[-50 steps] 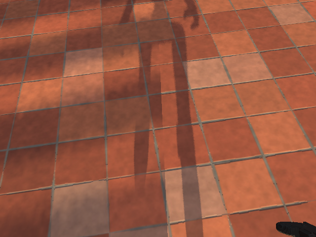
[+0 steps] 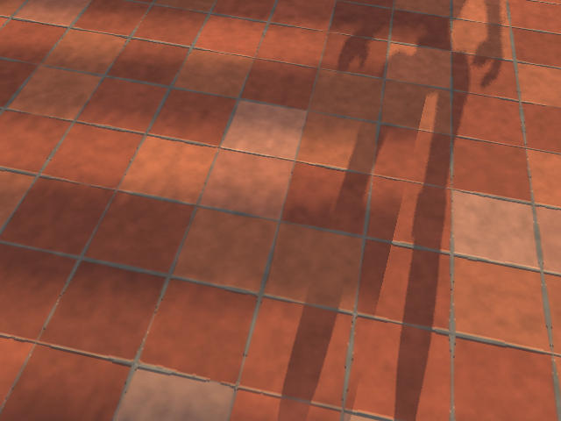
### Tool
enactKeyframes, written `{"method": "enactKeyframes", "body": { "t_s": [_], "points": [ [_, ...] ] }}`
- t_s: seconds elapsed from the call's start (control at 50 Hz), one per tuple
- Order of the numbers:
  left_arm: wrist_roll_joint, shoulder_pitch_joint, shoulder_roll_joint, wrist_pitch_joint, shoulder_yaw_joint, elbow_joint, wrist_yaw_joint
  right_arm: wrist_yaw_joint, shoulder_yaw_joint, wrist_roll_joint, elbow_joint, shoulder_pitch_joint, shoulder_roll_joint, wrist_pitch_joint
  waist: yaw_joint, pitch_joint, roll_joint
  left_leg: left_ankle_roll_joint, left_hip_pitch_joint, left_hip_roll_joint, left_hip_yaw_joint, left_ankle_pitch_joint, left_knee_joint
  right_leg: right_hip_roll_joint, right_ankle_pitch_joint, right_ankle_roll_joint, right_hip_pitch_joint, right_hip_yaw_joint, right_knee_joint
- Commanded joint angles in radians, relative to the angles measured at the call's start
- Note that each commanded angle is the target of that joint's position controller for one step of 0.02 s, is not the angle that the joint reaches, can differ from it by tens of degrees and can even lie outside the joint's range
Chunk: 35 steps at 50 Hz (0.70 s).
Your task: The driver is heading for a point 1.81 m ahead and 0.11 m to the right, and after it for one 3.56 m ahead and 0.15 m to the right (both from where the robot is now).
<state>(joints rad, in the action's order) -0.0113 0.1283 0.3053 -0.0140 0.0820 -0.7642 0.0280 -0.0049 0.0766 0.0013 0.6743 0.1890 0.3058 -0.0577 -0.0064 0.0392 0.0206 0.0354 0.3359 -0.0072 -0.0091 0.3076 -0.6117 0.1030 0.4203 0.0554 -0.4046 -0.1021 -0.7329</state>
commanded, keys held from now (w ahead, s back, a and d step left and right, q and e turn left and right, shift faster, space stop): q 0.06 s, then no key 0.94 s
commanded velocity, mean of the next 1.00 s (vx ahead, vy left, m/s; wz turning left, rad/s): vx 0.00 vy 0.00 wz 0.17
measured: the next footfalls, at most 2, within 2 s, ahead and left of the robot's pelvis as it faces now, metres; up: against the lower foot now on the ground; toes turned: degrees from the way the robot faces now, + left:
right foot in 0.40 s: +0.07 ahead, -0.14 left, +0.00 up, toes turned +8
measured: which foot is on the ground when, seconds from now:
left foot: down 0.00-1.00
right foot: up 0.00-0.38, down 0.40-1.00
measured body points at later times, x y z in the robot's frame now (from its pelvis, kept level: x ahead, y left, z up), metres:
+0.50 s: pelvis +0.01 -0.01 +0.01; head +0.03 -0.02 +0.46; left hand +0.11 +0.28 -0.10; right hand +0.20 -0.24 -0.10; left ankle +0.01 +0.10 -0.73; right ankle +0.03 -0.14 -0.73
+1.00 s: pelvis +0.02 -0.03 +0.01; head +0.03 -0.03 +0.46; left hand +0.10 +0.24 -0.12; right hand +0.15 -0.27 -0.12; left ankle +0.01 +0.10 -0.73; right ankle +0.03 -0.14 -0.73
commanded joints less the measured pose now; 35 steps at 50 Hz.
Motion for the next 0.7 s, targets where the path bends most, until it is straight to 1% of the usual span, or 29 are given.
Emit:
{"method": "enactKeyframes", "body": {
  "t_s": [0.02,0.04,0.06,0.08,0.12,0.14,0.18,0.22,0.28,0.32,0.34,0.36,0.38,0.4,0.42,0.44,0.46,0.48,0.5,0.54,0.6,0.7],
  "points": [
    [0.008,-0.102,0.111,0.014,0.029,0.115,0.011,0.002,0.060,0.041,-0.071,0.087,0.244,0.045,0.060,-0.109,-0.202,0.282,-0.204,-0.328,0.455,-0.460,0.296,-0.079,0.182,-0.001,-0.307,0.148,-0.427],
    [0.011,-0.070,0.115,0.010,0.035,0.097,0.019,0.006,0.055,0.020,-0.075,0.026,0.216,0.055,0.024,-0.091,-0.167,0.221,-0.190,-0.272,0.389,-0.392,0.289,-0.068,0.084,-0.012,-0.315,0.162,-0.418],
    [0.003,-0.046,0.118,0.005,0.040,0.073,0.028,0.013,0.043,0.001,-0.084,-0.012,0.179,0.055,0.010,-0.097,-0.145,0.182,-0.187,-0.239,0.355,-0.365,0.282,-0.060,0.027,-0.009,-0.303,0.170,-0.410],
    [-0.003,-0.016,0.119,0.002,0.042,0.062,0.030,0.019,0.033,-0.005,-0.090,-0.041,0.160,0.053,-0.008,-0.108,-0.155,0.173,-0.164,-0.220,0.319,-0.404,0.278,-0.068,-0.022,0.000,-0.266,0.163,-0.428],
    [0.006,0.013,0.103,0.005,0.039,0.053,0.023,0.028,0.018,0.003,-0.094,-0.032,0.127,0.052,-0.014,-0.145,-0.156,0.176,-0.173,-0.199,0.285,-0.450,0.273,-0.081,-0.079,0.011,-0.217,0.155,-0.438],
    [0.010,0.011,0.095,0.006,0.036,0.053,0.021,0.031,0.014,0.004,-0.091,-0.024,0.119,0.054,-0.008,-0.149,-0.151,0.178,-0.190,-0.196,0.277,-0.454,0.271,-0.080,-0.094,0.015,-0.212,0.156,-0.407],
    [0.012,-0.012,0.074,0.007,0.024,0.060,0.017,0.036,0.012,0.003,-0.083,-0.009,0.117,0.053,0.007,-0.138,-0.152,0.177,-0.221,-0.191,0.278,-0.423,0.268,-0.072,-0.111,0.022,-0.203,0.159,-0.286],
    [0.011,-0.028,0.063,0.008,0.015,0.065,0.009,0.037,0.013,0.006,-0.079,-0.008,0.124,0.049,0.021,-0.130,-0.165,0.180,-0.216,-0.188,0.286,-0.368,0.267,-0.065,-0.109,0.027,-0.147,0.157,-0.169],
    [0.016,-0.028,0.070,0.012,0.011,0.065,-0.002,0.027,0.013,0.011,-0.072,-0.015,0.133,0.045,0.036,-0.104,-0.176,0.198,-0.157,-0.191,0.310,-0.316,0.265,-0.068,-0.062,0.021,-0.035,0.142,-0.040],
    [0.019,-0.020,0.076,0.016,0.010,0.063,-0.007,0.018,0.008,0.009,-0.062,-0.018,0.128,0.043,0.039,-0.092,-0.173,0.202,-0.143,-0.194,0.335,-0.321,0.253,-0.075,-0.049,0.013,0.020,0.133,0.038],
    [0.020,-0.010,0.072,0.019,0.008,0.060,-0.010,0.016,0.004,0.005,-0.057,-0.027,0.120,0.042,0.031,-0.088,-0.167,0.196,-0.141,-0.188,0.343,-0.331,0.241,-0.078,-0.069,0.006,0.053,0.129,0.102],
    [0.019,0.012,0.061,0.024,0.005,0.050,-0.013,0.015,-0.003,-0.001,-0.052,-0.042,0.107,0.042,0.008,-0.088,-0.153,0.179,-0.131,-0.172,0.337,-0.341,0.220,-0.084,-0.144,-0.005,0.110,0.120,0.213],
    [0.010,0.036,0.054,0.030,0.001,0.041,-0.018,0.014,-0.009,-0.007,-0.042,-0.037,0.092,0.044,-0.012,-0.090,-0.133,0.146,-0.107,-0.149,0.327,-0.331,0.207,-0.080,-0.293,-0.020,0.196,0.123,0.351],
    [-0.005,0.052,0.083,0.035,0.002,0.041,-0.017,0.015,-0.017,0.003,-0.035,-0.007,0.070,0.052,-0.003,-0.117,-0.091,0.094,-0.071,-0.116,0.310,-0.263,0.188,-0.021,-0.426,-0.043,0.295,0.183,0.371],
    [-0.013,0.056,0.161,0.036,0.017,0.046,-0.012,0.009,-0.018,0.023,-0.034,0.040,0.061,0.064,0.049,-0.140,0.041,0.045,-0.022,-0.032,0.230,-0.142,0.119,0.078,-0.623,-0.090,0.353,0.258,0.315],
    [-0.006,0.016,0.131,0.033,0.010,0.031,-0.017,0.007,-0.021,0.023,-0.029,0.052,0.041,0.069,0.076,-0.144,0.146,0.002,-0.065,0.021,0.143,-0.043,0.130,0.092,-0.503,-0.152,0.264,0.280,0.317],
    [-0.003,-0.019,0.072,0.036,-0.005,0.047,-0.023,0.009,-0.018,0.028,-0.021,0.012,0.066,0.068,0.049,-0.119,0.119,-0.020,-0.102,0.014,0.138,-0.062,0.135,0.062,-0.370,-0.151,0.212,0.270,0.339],
    [-0.006,-0.026,0.064,0.039,-0.008,0.046,-0.024,0.011,-0.012,0.023,-0.025,-0.027,0.076,0.062,0.032,-0.098,0.105,-0.020,-0.100,0.015,0.138,-0.095,0.130,0.032,-0.306,-0.124,0.197,0.244,0.338],
    [-0.005,-0.022,0.074,0.045,-0.009,0.046,-0.025,0.014,-0.011,0.018,-0.026,-0.041,0.076,0.053,0.021,-0.081,0.090,-0.011,-0.096,0.011,0.147,-0.135,0.127,0.011,-0.291,-0.104,0.187,0.224,0.331],
    [-0.004,0.002,0.074,0.056,-0.013,0.033,-0.023,0.016,-0.011,0.016,-0.025,-0.032,0.066,0.043,0.017,-0.071,0.066,0.000,-0.104,0.001,0.162,-0.172,0.136,-0.003,-0.270,-0.089,0.179,0.207,0.321],
    [-0.001,0.014,0.064,0.054,-0.021,0.025,-0.017,0.017,-0.011,0.014,-0.010,-0.016,0.051,0.047,0.008,-0.063,0.024,0.000,-0.098,-0.001,0.166,-0.190,0.141,-0.017,-0.265,-0.086,0.186,0.193,0.303],
    [0.001,0.013,0.058,0.048,-0.030,0.013,-0.014,0.023,-0.007,0.013,0.015,0.004,0.044,0.052,0.004,-0.057,-0.023,-0.013,-0.104,-0.004,0.169,-0.210,0.147,-0.031,-0.259,-0.089,0.192,0.185,0.292]
  ]
}}
Velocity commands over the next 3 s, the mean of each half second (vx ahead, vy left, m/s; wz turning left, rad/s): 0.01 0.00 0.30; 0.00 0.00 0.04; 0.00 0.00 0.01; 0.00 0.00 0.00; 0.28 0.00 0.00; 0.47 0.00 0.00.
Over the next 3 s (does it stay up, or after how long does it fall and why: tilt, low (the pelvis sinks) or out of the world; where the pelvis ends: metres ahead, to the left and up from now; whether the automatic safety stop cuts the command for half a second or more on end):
stays up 0.41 0.01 0.01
